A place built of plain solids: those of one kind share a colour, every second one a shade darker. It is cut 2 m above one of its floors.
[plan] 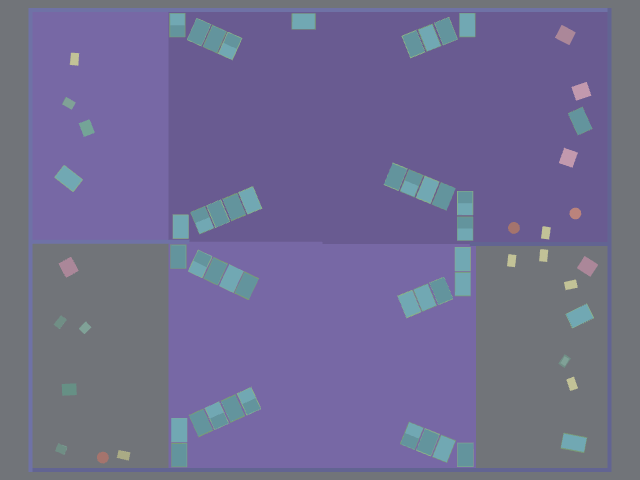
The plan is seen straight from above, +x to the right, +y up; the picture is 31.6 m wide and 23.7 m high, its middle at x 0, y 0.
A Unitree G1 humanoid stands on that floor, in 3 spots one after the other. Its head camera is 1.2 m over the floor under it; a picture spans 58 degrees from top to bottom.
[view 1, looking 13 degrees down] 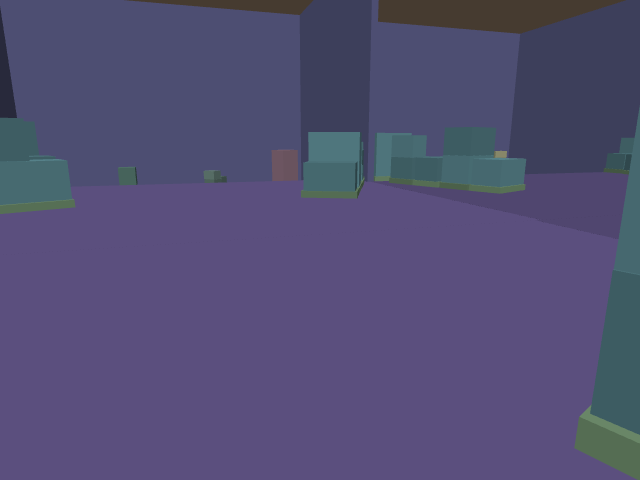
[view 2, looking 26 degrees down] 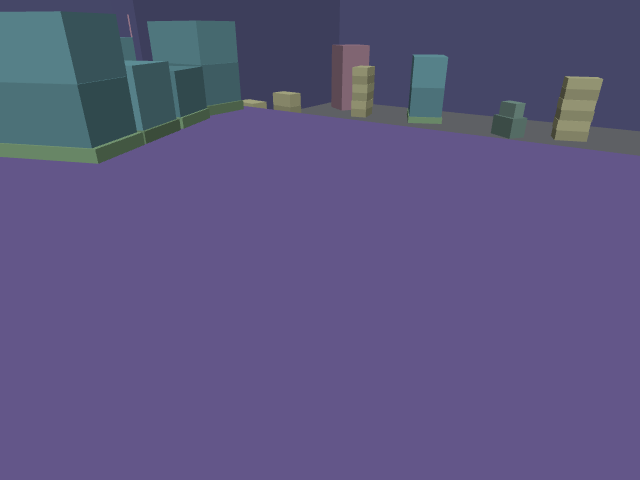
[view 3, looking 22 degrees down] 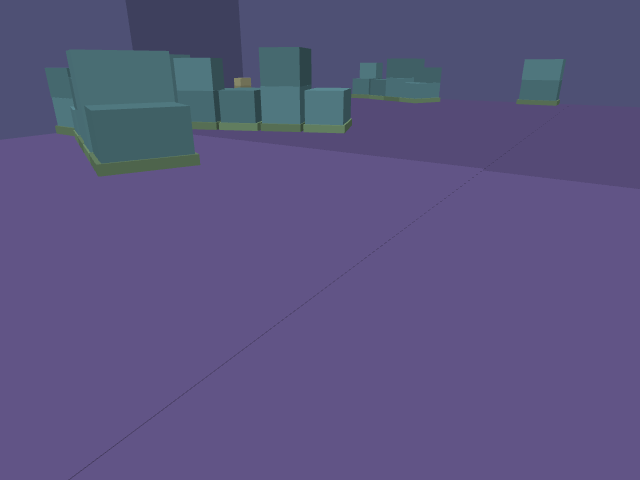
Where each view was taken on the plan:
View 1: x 5.41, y -5.27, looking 163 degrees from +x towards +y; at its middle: floor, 5.33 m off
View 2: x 2.11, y -8.05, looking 35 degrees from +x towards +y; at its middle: floor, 2.74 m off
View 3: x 1.31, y -5.70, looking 123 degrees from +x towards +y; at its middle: floor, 3.20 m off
